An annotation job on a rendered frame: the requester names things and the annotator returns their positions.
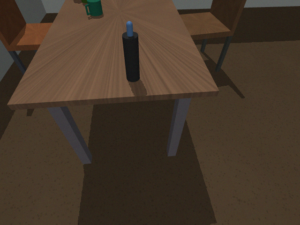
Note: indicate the table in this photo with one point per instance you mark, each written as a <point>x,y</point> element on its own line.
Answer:
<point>81,62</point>

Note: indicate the chair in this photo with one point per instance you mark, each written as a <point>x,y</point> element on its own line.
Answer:
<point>16,34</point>
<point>221,21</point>

